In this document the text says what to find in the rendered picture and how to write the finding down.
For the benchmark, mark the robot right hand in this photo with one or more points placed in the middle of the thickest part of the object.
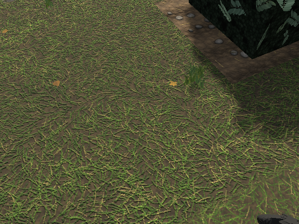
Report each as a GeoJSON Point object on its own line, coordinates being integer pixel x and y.
{"type": "Point", "coordinates": [276, 219]}

